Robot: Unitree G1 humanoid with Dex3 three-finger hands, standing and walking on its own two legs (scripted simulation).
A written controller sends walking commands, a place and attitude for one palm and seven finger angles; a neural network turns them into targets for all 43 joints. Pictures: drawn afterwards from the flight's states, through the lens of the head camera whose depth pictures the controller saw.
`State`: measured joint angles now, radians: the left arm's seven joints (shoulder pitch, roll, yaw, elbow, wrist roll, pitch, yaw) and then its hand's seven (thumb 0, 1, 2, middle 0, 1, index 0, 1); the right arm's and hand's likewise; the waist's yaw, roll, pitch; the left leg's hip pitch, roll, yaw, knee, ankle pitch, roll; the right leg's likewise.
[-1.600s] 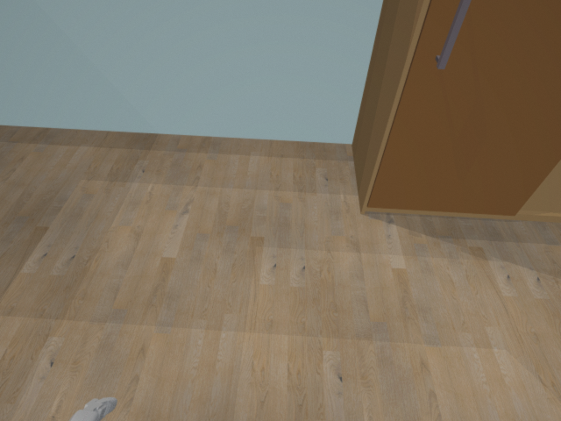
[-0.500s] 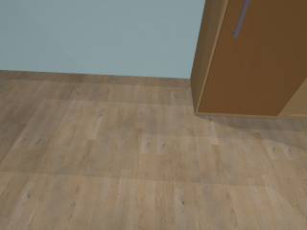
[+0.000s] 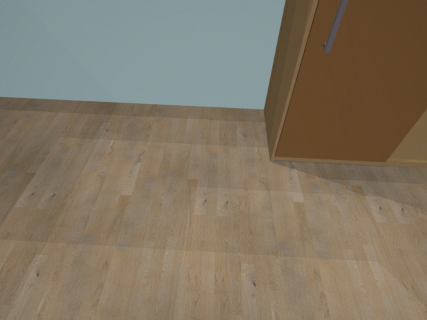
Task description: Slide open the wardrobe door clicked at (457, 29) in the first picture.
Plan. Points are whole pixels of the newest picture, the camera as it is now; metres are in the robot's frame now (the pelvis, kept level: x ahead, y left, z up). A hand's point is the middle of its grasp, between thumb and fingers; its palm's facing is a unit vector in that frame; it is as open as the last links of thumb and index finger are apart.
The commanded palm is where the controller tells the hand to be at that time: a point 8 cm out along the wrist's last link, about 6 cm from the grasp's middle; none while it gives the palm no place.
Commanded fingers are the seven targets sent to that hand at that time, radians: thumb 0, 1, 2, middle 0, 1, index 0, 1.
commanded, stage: walk to a spot facing it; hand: left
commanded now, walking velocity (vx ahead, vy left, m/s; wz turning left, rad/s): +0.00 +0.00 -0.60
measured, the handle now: (334, 21) +1.16 -0.41 +0.10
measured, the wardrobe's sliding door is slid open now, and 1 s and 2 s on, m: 0.00 0.00 0.00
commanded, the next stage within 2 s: none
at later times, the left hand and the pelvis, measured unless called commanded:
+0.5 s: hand out of the picture +0.04 +0.15 -0.17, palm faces -0.20 -0.94 -0.27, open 7.4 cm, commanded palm none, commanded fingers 0.00 0.90 0.90 -0.20 -0.30 -0.20 -0.30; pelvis -0.03 -0.04 -0.01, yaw -15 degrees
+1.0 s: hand out of the picture +0.15 +0.16 -0.17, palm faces -0.46 -0.86 -0.22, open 7.4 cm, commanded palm none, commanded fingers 0.00 0.90 0.90 -0.20 -0.30 -0.20 -0.30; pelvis -0.02 +0.00 +0.00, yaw -31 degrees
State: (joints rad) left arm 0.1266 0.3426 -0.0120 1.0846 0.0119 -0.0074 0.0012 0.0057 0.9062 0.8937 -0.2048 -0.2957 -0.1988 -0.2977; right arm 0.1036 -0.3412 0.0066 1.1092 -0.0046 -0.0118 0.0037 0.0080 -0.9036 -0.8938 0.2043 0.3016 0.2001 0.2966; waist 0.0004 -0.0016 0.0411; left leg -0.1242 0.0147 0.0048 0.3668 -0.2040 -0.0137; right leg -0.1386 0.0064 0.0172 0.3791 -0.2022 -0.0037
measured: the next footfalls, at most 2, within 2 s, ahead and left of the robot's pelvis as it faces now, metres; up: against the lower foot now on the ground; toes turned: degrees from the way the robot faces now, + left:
left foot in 0.90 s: +0.03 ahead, +0.11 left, +0.00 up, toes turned -28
right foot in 1.36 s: +0.08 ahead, -0.29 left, +0.00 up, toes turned -53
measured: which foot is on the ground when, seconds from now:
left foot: down 0.00-0.34, up 0.36-0.88, down 0.90-1.00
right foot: down 0.00-0.90, up 0.92-1.00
